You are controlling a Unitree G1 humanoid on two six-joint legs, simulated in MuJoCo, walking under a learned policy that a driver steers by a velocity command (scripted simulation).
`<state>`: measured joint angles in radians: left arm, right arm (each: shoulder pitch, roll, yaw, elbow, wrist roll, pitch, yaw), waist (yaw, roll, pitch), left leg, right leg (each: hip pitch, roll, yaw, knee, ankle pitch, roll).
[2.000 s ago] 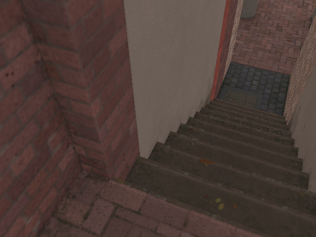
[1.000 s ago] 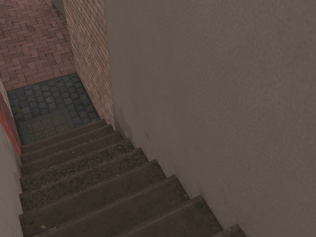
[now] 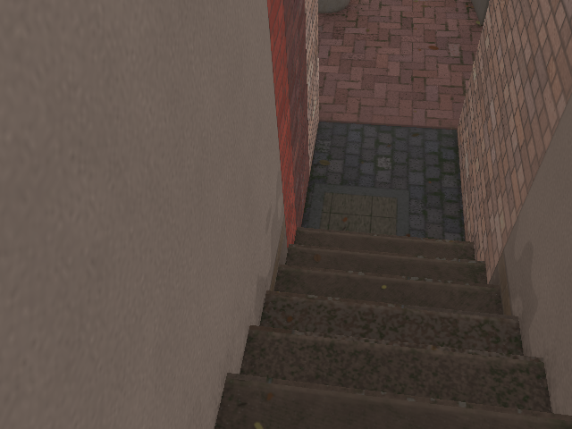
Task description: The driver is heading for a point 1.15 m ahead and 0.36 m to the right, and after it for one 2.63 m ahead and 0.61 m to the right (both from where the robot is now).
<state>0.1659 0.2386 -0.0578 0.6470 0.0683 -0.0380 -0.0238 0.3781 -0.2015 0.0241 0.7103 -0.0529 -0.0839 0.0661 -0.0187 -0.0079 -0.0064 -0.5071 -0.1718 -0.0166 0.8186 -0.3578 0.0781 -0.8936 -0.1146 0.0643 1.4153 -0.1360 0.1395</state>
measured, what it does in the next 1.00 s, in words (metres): steps on the spot, turning right: right foot, then left foot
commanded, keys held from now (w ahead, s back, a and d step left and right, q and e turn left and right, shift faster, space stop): e+shift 0.78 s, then shift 0.08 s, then q+shift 0.14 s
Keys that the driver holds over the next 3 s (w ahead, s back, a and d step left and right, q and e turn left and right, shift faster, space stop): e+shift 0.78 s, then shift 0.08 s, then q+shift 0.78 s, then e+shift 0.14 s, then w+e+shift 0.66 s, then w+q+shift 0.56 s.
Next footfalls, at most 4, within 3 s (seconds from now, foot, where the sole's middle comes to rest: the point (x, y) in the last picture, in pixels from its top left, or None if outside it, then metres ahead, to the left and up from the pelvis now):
0.06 right None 0.06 -0.12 -0.73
0.80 left None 0.09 0.09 -0.73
1.14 right None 0.03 -0.10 -0.73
1.54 left None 0.10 0.12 -0.73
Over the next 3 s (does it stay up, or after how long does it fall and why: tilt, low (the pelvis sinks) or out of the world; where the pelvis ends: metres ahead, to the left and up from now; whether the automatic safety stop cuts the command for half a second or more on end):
stays up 0.56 -0.35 -0.35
